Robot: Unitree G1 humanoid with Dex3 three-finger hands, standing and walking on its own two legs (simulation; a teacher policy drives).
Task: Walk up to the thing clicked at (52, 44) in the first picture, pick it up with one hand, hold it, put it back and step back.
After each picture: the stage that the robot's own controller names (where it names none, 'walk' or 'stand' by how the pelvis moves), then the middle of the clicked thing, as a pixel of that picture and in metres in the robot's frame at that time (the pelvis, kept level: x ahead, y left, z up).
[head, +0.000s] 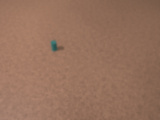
stand; (54, 46) +1.34 +0.27 -0.72
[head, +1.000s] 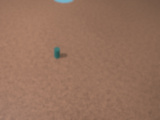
walk; (57, 53) +1.23 +0.16 -0.71
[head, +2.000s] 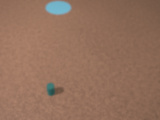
walk; (50, 89) +0.74 +0.20 -0.71
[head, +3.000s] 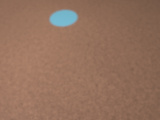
stand; out of the picture +0.42 +0.25 -0.69
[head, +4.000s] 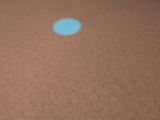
stand; out of the picture +0.37 +0.22 -0.72
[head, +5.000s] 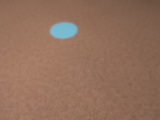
stand; out of the picture +0.37 +0.23 -0.73
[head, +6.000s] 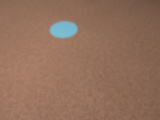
stand; out of the picture +0.36 +0.24 -0.72
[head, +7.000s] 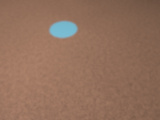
stand; out of the picture +0.36 +0.24 -0.72
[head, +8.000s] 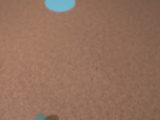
go down; out of the picture +0.38 +0.23 -0.68
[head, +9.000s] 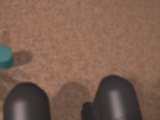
go down; (4, 58) +0.46 +0.24 -0.29
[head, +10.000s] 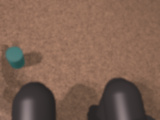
close in; (16, 58) +0.47 +0.23 -0.29
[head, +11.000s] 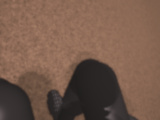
close in; out of the picture +0.45 +0.27 -0.23
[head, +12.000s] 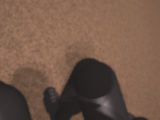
close; out of the picture +0.44 +0.28 -0.23
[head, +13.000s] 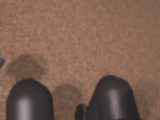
lift; out of the picture +0.38 +0.27 -0.13
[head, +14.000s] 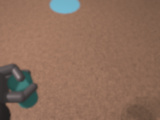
hold; (24, 90) +0.33 +0.18 +0.01
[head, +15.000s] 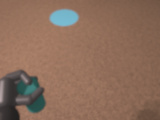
hold; (32, 95) +0.33 +0.16 +0.00
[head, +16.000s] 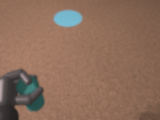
hold; (31, 94) +0.33 +0.17 +0.00
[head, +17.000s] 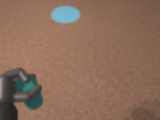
crouch; (30, 92) +0.34 +0.17 -0.02
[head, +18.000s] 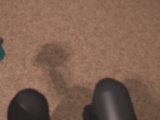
crouch; out of the picture +0.47 +0.24 -0.10
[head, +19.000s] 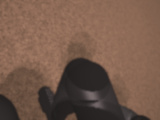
lower; out of the picture +0.45 +0.28 -0.24
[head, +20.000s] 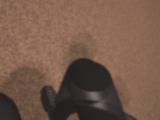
lower; out of the picture +0.45 +0.28 -0.23
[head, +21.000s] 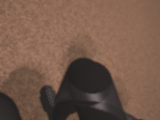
lower; out of the picture +0.45 +0.28 -0.23
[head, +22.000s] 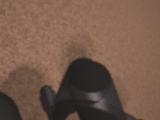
lower; out of the picture +0.45 +0.28 -0.24
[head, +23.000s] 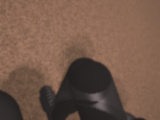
draw back; out of the picture +0.45 +0.28 -0.23
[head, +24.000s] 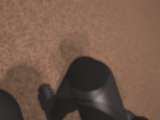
withdraw; out of the picture +0.44 +0.27 -0.24
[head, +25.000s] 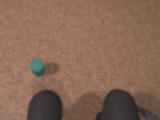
walk; (37, 68) +0.47 +0.20 -0.38
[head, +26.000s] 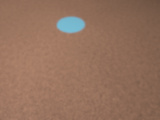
stand; out of the picture +0.39 +0.18 -0.66
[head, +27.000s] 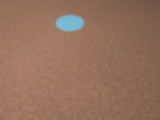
stand; out of the picture +0.40 +0.20 -0.66
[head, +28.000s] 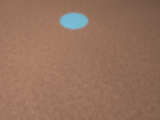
stand; out of the picture +0.40 +0.19 -0.67
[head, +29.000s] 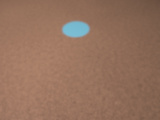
stand; out of the picture +0.40 +0.20 -0.72
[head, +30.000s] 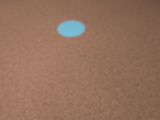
stand; out of the picture +0.38 +0.22 -0.72
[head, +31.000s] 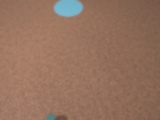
walk; out of the picture +0.40 +0.20 -0.71
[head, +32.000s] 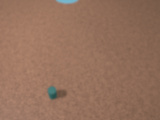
walk; (52, 93) +0.59 +0.18 -0.70
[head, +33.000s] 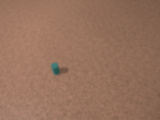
walk; (55, 69) +0.88 +0.28 -0.70
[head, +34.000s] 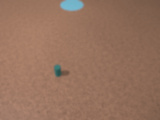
stand; (57, 70) +1.00 +0.21 -0.72
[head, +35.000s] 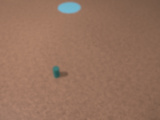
stand; (56, 72) +1.02 +0.22 -0.73
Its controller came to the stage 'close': yes
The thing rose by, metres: 0.71
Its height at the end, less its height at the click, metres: +0.00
